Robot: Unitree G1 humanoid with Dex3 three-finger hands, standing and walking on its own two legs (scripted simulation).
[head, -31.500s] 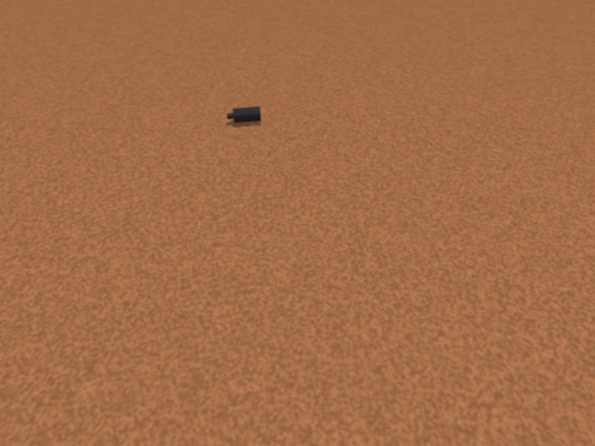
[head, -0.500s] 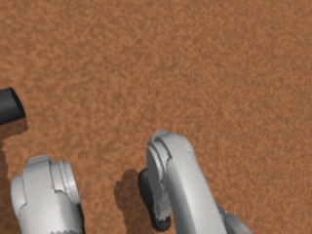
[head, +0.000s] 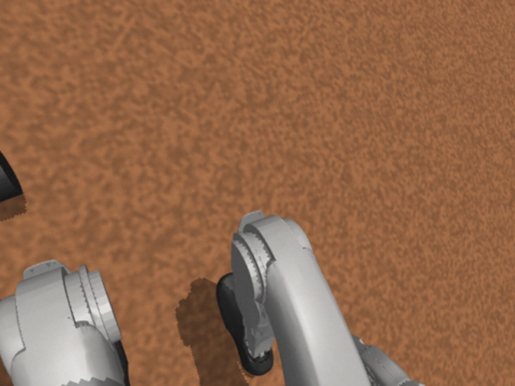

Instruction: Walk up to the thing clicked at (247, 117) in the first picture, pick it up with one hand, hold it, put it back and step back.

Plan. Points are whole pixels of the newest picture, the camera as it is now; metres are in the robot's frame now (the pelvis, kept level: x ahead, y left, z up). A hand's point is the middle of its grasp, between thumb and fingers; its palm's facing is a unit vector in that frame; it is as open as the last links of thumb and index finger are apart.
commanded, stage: rest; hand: left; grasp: from above
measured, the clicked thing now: out of the picture +0.42 +0.36 -0.26
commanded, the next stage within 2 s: open in 0.34 s
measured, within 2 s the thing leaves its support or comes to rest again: neither
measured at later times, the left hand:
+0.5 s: hand out of the picture +0.42 +0.34 -0.24, palm faces -0.41 -0.21 -0.89, open 10.9 cm
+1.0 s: hand out of the picture +0.42 +0.34 -0.25, palm faces -0.40 -0.21 -0.89, open 13.2 cm
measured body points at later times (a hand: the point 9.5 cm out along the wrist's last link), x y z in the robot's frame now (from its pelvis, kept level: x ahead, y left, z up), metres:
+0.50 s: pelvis +0.00 +0.00 +0.00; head +0.26 +0.13 +0.34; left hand +0.43 +0.34 -0.19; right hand +0.07 -0.25 -0.07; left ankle +0.06 +0.14 -0.27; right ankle +0.10 -0.12 -0.27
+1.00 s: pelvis +0.00 +0.00 +0.00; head +0.26 +0.13 +0.33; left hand +0.44 +0.35 -0.20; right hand +0.06 -0.25 -0.07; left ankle +0.06 +0.14 -0.27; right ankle +0.10 -0.12 -0.27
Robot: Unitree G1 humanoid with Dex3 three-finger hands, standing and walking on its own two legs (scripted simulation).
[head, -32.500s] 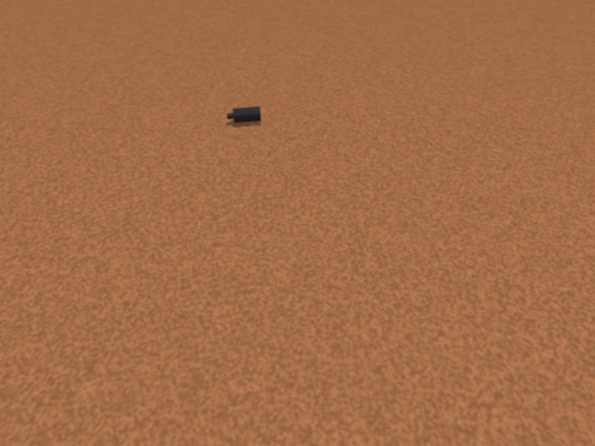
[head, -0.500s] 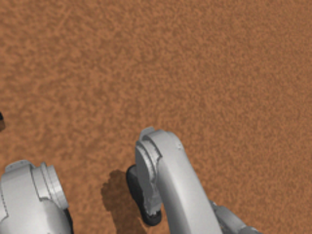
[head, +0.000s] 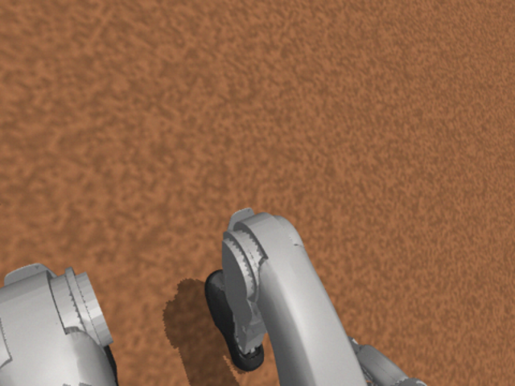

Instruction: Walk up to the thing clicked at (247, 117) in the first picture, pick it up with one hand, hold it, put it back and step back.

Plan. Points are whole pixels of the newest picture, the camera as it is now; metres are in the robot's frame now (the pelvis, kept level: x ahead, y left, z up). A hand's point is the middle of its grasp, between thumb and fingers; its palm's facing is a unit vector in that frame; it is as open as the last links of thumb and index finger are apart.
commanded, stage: open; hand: left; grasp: from above
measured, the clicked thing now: out of the picture +0.42 +0.37 -0.26
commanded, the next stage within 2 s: withdraw in 0.30 s
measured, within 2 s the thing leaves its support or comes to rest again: neither
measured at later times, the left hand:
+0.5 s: hand out of the picture +0.41 +0.34 -0.24, palm faces -0.40 -0.22 -0.89, open 14.0 cm
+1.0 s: hand out of the picture +0.40 +0.36 -0.06, palm faces -0.43 -0.12 -0.90, open 14.1 cm
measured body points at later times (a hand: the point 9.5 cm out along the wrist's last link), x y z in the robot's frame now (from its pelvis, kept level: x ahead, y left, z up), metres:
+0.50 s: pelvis +0.00 +0.00 +0.00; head +0.26 +0.13 +0.34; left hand +0.43 +0.35 -0.19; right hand +0.08 -0.25 -0.06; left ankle +0.06 +0.13 -0.27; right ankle +0.11 -0.12 -0.27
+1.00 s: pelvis -0.01 -0.01 +0.06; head +0.18 +0.08 +0.46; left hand +0.42 +0.37 +0.00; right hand +0.13 -0.25 -0.05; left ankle +0.06 +0.13 -0.27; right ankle +0.11 -0.12 -0.27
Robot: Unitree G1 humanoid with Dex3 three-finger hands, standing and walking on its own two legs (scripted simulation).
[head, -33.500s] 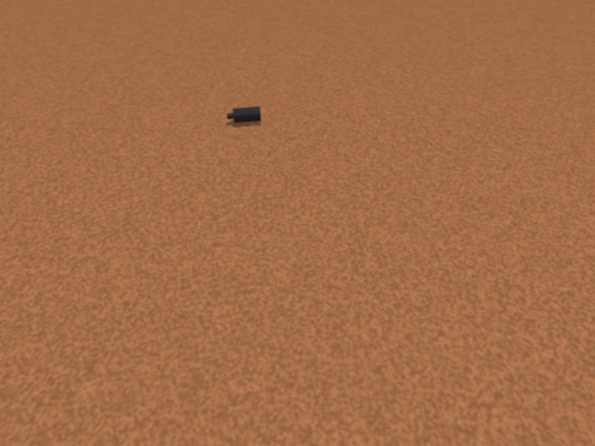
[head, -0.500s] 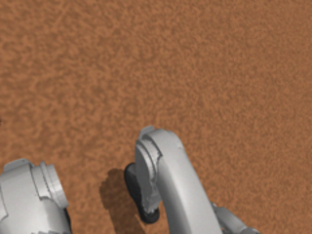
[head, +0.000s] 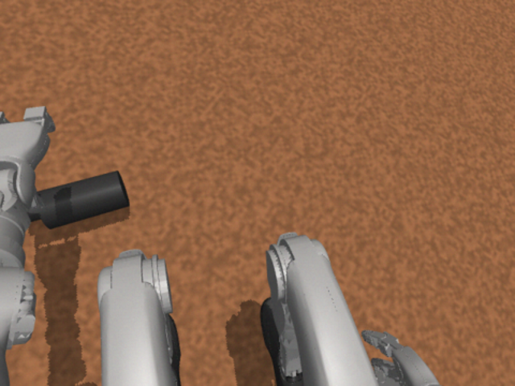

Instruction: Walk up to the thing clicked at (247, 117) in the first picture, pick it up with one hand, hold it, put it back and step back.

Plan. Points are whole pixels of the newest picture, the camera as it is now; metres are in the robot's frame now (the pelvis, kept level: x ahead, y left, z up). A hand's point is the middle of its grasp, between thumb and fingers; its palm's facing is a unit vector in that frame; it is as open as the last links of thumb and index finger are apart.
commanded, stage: withdraw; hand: left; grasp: from above
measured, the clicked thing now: (75, 201) +0.47 +0.32 -0.32
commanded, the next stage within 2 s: home in 0.36 s
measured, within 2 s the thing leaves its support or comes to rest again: neither
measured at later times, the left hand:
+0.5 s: hand (54, 184) +0.46 +0.31 -0.19, palm faces -0.35 -0.06 -0.94, open 13.8 cm
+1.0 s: hand (11, 240) +0.33 +0.27 +0.00, palm faces -0.28 -0.62 -0.73, open 8.4 cm
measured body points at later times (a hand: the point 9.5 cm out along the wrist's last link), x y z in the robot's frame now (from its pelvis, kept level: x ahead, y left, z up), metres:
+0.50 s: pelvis +0.00 +0.00 -0.03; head +0.24 +0.08 +0.34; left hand +0.48 +0.31 -0.14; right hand +0.05 -0.26 -0.14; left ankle +0.09 +0.13 -0.33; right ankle +0.11 -0.12 -0.33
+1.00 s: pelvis +0.01 +0.00 +0.12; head +0.18 +0.05 +0.54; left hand +0.34 +0.30 +0.05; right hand +0.17 -0.25 +0.01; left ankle +0.09 +0.13 -0.33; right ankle +0.10 -0.12 -0.33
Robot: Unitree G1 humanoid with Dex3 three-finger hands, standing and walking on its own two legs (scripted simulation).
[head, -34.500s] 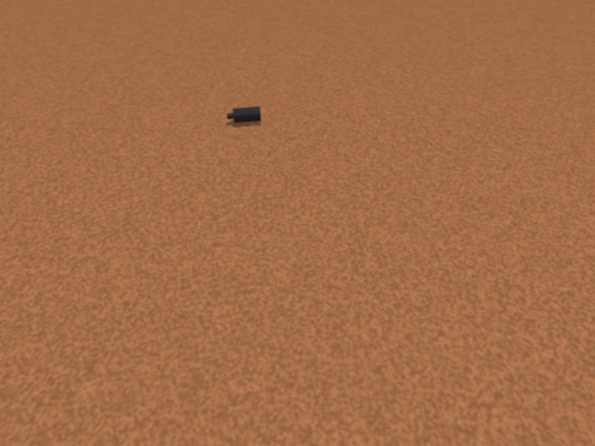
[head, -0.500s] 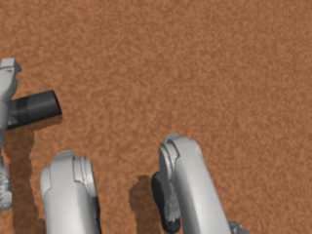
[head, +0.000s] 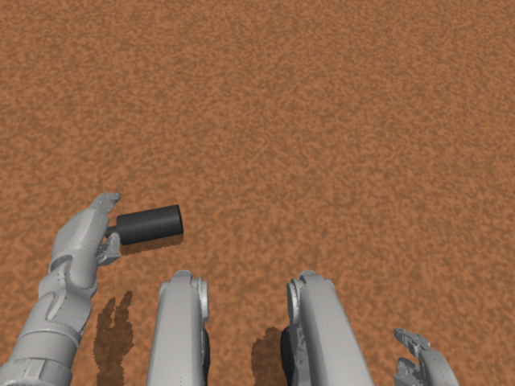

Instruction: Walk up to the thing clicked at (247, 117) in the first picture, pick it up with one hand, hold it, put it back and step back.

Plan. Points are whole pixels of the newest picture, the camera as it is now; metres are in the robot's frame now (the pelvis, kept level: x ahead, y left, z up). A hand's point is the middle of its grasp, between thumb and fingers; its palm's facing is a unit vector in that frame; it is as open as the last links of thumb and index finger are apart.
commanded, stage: home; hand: left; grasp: from above
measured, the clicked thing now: (144, 226) +0.48 +0.29 -0.44
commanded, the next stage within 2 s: none
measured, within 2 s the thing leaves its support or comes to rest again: neither
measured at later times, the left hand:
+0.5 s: hand (60, 297) +0.25 +0.21 +0.10, palm faces +0.08 -0.96 -0.28, open 7.4 cm
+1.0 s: hand (9, 327) +0.22 +0.20 +0.18, palm faces +0.16 -0.97 -0.19, open 7.4 cm
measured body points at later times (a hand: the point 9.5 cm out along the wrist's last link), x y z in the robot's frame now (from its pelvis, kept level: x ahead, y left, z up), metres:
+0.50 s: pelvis +0.05 +0.00 +0.18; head +0.12 +0.03 +0.62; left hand +0.24 +0.26 +0.12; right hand +0.24 -0.21 +0.10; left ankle +0.09 +0.12 -0.45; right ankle +0.08 -0.13 -0.45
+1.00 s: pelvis +0.08 +0.00 +0.23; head +0.10 +0.01 +0.68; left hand +0.21 +0.25 +0.20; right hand +0.28 -0.22 +0.18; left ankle +0.09 +0.12 -0.45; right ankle +0.08 -0.13 -0.45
